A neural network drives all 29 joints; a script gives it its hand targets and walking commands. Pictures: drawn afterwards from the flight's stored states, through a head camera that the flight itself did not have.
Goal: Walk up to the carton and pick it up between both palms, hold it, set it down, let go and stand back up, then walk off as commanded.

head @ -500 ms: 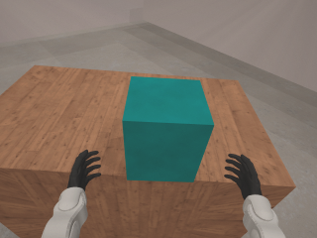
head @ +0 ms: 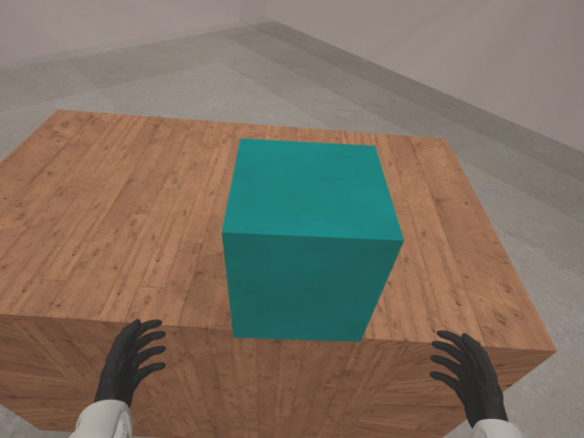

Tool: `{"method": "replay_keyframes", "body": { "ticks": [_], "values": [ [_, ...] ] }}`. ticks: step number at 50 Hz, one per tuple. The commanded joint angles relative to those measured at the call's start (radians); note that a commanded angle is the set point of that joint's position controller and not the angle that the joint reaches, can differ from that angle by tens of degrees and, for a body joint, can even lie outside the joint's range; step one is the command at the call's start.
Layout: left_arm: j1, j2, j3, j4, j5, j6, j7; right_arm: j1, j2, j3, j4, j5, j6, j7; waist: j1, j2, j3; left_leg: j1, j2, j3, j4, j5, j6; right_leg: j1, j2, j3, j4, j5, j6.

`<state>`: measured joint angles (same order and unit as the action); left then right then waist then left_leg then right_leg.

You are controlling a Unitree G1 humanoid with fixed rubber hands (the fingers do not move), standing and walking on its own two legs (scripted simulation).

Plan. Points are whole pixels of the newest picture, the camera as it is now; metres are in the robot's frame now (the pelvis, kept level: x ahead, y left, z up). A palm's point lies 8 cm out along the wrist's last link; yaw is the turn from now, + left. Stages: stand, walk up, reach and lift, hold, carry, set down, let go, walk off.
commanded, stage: set down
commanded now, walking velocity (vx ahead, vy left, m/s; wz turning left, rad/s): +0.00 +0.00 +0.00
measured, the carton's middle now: (302, 244) +0.41 +0.01 +0.06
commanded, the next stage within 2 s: let go in 1.68 s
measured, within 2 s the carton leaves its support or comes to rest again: neither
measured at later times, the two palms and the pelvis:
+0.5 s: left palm (125, 399) +0.18 +0.22 +0.00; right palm (473, 406) +0.20 -0.21 +0.02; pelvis +0.01 +0.00 +0.00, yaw +0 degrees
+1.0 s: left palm (131, 416) +0.18 +0.22 -0.05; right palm out of the picture +0.17 -0.22 -0.03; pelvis +0.01 +0.00 +0.00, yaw +0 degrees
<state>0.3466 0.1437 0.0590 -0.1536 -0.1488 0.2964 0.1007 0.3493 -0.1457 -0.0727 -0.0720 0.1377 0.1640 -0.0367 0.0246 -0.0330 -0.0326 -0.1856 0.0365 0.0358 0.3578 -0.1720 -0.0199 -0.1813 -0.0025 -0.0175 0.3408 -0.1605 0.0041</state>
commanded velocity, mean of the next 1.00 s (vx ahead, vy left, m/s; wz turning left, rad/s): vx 0.00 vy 0.00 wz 0.00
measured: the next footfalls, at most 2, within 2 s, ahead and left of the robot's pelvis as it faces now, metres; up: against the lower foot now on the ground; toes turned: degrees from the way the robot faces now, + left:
none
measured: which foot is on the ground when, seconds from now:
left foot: down 0.00-1.00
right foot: down 0.00-1.00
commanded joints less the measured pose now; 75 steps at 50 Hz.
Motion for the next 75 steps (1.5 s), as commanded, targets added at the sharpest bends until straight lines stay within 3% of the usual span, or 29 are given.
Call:
{"method": "replay_keyframes", "body": {
  "ticks": [1,2,5,7,8,9,10,16,17,20,21,25,26,31,33,34,38,43,44,48,49,50,52,63,64,68,69,71,75],
  "values": [
    [-0.083,0.202,-0.009,-0.229,-0.003,-0.051,-0.013,-0.010,-0.157,0.024,-0.276,0.093,-0.033,0.019,0.004,0.037,-0.039,0.159,-0.052,0.008,-0.086,0.146,0.007,0.062,0.012,0.044,-0.089,0.004,-0.010],
    [-0.069,0.199,-0.011,-0.257,-0.001,-0.052,-0.011,-0.013,-0.151,0.030,-0.345,0.100,-0.044,0.019,0.023,0.018,-0.036,0.156,-0.051,0.008,-0.088,0.164,0.016,0.069,0.014,0.041,-0.088,0.027,-0.010],
    [-0.088,0.183,-0.010,-0.144,0.022,-0.039,-0.016,-0.031,-0.135,0.035,-0.226,0.077,-0.037,0.029,0.021,0.034,0.012,0.148,-0.050,0.017,-0.092,0.104,0.016,0.033,0.009,0.047,-0.104,-0.043,-0.012],
    [-0.078,0.192,-0.019,-0.218,0.002,-0.054,-0.011,-0.015,-0.150,0.015,-0.273,0.078,-0.039,0.034,0.010,0.029,-0.014,0.138,-0.044,0.000,-0.099,0.095,0.015,0.068,0.009,0.037,-0.090,-0.034,-0.014],
    [-0.089,0.185,-0.015,-0.157,0.012,-0.048,-0.015,-0.015,-0.142,0.011,-0.192,0.069,-0.035,0.038,-0.004,0.038,-0.005,0.145,-0.048,0.011,-0.090,0.078,0.016,0.046,0.005,0.043,-0.095,-0.049,-0.012],
    [-0.070,0.200,-0.011,-0.181,0.002,-0.057,-0.022,0.000,-0.154,0.019,-0.265,0.076,-0.042,0.033,0.001,-0.010,-0.032,0.151,-0.046,0.015,-0.094,0.095,0.024,0.066,0.007,0.041,-0.097,-0.028,-0.004],
    [-0.044,0.174,-0.027,-0.092,0.014,-0.043,-0.032,0.011,-0.167,0.010,-0.158,0.050,-0.029,0.041,-0.009,0.015,0.020,0.148,-0.046,0.014,-0.099,0.097,0.018,0.041,0.014,0.037,-0.098,-0.045,-0.014],
    [-0.037,0.186,-0.020,-0.071,0.031,-0.047,-0.053,0.005,-0.146,0.021,-0.174,0.036,-0.050,0.039,-0.006,-0.007,0.007,0.150,-0.048,0.017,-0.091,0.070,0.026,0.054,-0.001,0.042,-0.106,-0.051,-0.009],
    [-0.038,0.178,-0.006,0.025,0.040,-0.042,-0.063,0.012,-0.146,0.017,-0.106,0.014,-0.040,0.039,-0.016,-0.002,0.043,0.150,-0.054,0.025,-0.093,0.060,0.026,0.054,0.001,0.045,-0.109,-0.060,-0.007],
    [-0.032,0.186,0.006,-0.026,0.047,-0.066,-0.057,0.025,-0.148,0.020,-0.112,0.023,-0.059,0.045,0.006,0.010,-0.009,0.182,-0.042,0.021,-0.081,0.118,0.020,0.054,0.004,0.040,-0.095,-0.013,-0.016],
    [-0.030,0.166,-0.006,0.024,0.063,-0.065,-0.057,0.028,-0.149,0.015,-0.015,0.020,-0.056,0.053,-0.016,0.048,-0.004,0.176,-0.045,0.014,-0.078,0.101,0.014,0.039,0.006,0.036,-0.091,-0.041,-0.018],
    [-0.015,0.174,-0.011,0.058,0.061,-0.113,-0.064,0.039,-0.134,0.030,0.015,0.005,-0.094,0.055,-0.013,0.024,-0.036,0.187,-0.049,0.020,-0.060,0.139,0.015,0.042,0.013,0.032,-0.085,0.021,-0.019],
    [0.002,0.166,-0.016,-0.026,0.060,-0.127,-0.059,0.049,-0.138,0.030,-0.036,0.019,-0.120,0.058,0.001,0.041,-0.071,0.197,-0.042,0.013,-0.053,0.180,0.009,0.066,0.017,0.030,-0.082,0.047,-0.025],
    [-0.016,0.167,-0.008,0.161,0.089,-0.154,-0.077,0.025,-0.139,0.041,0.138,-0.026,-0.149,0.054,-0.016,0.009,-0.034,0.207,-0.045,0.018,-0.044,0.159,0.012,0.041,0.012,0.029,-0.085,0.035,-0.021],
    [0.010,0.169,-0.012,0.099,0.081,-0.180,-0.068,0.053,-0.127,0.041,0.085,-0.017,-0.179,0.051,-0.006,0.047,-0.027,0.209,-0.043,0.019,-0.041,0.195,0.005,0.042,0.013,0.024,-0.078,0.073,-0.029],
    [-0.021,0.158,-0.017,0.191,0.089,-0.174,-0.078,0.024,-0.133,0.038,0.172,-0.041,-0.173,0.054,-0.020,0.031,-0.007,0.200,-0.048,0.026,-0.048,0.146,0.005,0.029,0.015,0.028,-0.087,0.024,-0.026],
    [-0.031,0.200,-0.015,0.150,0.065,-0.212,-0.076,0.010,-0.109,0.048,0.111,-0.041,-0.224,0.042,-0.007,0.006,-0.028,0.148,-0.050,0.031,-0.040,0.157,0.018,0.056,0.004,0.035,-0.073,0.075,-0.017],
    [-0.073,0.169,-0.012,0.306,0.098,-0.207,-0.086,-0.030,-0.109,0.056,0.266,-0.076,-0.235,0.045,-0.002,0.011,0.014,0.158,-0.045,0.037,-0.048,0.101,0.019,0.026,0.003,0.035,-0.083,-0.005,-0.019],
    [-0.050,0.157,-0.016,0.279,0.103,-0.208,-0.080,-0.011,-0.127,0.062,0.273,-0.061,-0.238,0.050,0.009,0.043,-0.015,0.183,-0.043,0.039,-0.038,0.140,0.012,0.024,0.005,0.030,-0.070,0.018,-0.025],
    [-0.070,0.159,-0.026,0.305,0.087,-0.223,-0.091,-0.037,-0.134,0.048,0.288,-0.075,-0.267,0.049,-0.010,0.006,-0.023,0.178,-0.042,0.044,-0.035,0.139,0.013,0.035,0.010,0.025,-0.072,0.039,-0.018],
    [-0.101,0.152,-0.016,0.401,0.109,-0.209,-0.099,-0.066,-0.125,0.052,0.362,-0.100,-0.263,0.050,-0.009,0.015,0.008,0.174,-0.044,0.045,-0.047,0.085,0.014,0.025,0.009,0.021,-0.080,-0.021,-0.020],
    [-0.102,0.180,-0.018,0.295,0.083,-0.232,-0.090,-0.066,-0.110,0.054,0.245,-0.077,-0.283,0.047,-0.003,-0.019,-0.043,0.160,-0.044,0.041,-0.033,0.106,0.030,0.042,0.002,0.023,-0.068,0.035,-0.014],
    [-0.124,0.170,-0.023,0.391,0.109,-0.229,-0.087,-0.092,-0.107,0.047,0.327,-0.104,-0.295,0.053,0.008,0.035,-0.017,0.135,-0.043,0.041,-0.037,0.070,0.020,0.033,0.001,0.023,-0.059,-0.011,-0.023],
    [-0.158,0.185,0.001,0.543,0.140,-0.220,-0.116,-0.131,-0.120,0.071,0.469,-0.142,-0.322,0.036,-0.005,-0.014,-0.007,0.175,-0.044,0.066,-0.030,0.082,0.021,0.013,0.004,0.015,-0.050,0.023,-0.004],
    [-0.162,0.186,-0.007,0.442,0.124,-0.241,-0.100,-0.134,-0.118,0.065,0.422,-0.114,-0.337,0.044,0.002,0.014,-0.048,0.167,-0.045,0.058,-0.022,0.103,0.022,0.017,0.007,0.011,-0.046,0.033,-0.008],
    [-0.185,0.184,0.004,0.575,0.150,-0.233,-0.117,-0.141,-0.111,0.068,0.573,-0.152,-0.334,0.036,-0.014,0.011,-0.006,0.180,-0.048,0.069,-0.017,0.105,0.014,0.016,0.006,0.013,-0.046,0.038,-0.007],
    [-0.175,0.196,0.011,0.471,0.137,-0.252,-0.106,-0.139,-0.119,0.072,0.503,-0.133,-0.351,0.038,0.001,0.003,-0.048,0.186,-0.048,0.064,-0.008,0.166,0.019,0.027,0.007,0.008,-0.030,0.116,-0.007],
    [-0.183,0.179,0.006,0.569,0.180,-0.231,-0.108,-0.164,-0.130,0.073,0.616,-0.151,-0.352,0.045,-0.007,0.050,-0.010,0.188,-0.050,0.067,-0.008,0.130,0.007,0.004,0.011,-0.001,-0.032,0.062,-0.011],
    [-0.158,0.178,0.010,0.596,0.152,-0.251,-0.115,-0.163,-0.122,0.080,0.594,-0.151,-0.384,0.040,-0.005,-0.021,-0.034,0.200,-0.049,0.064,0.001,0.165,0.019,0.002,0.007,0.009,-0.039,0.136,-0.005]
  ]
}}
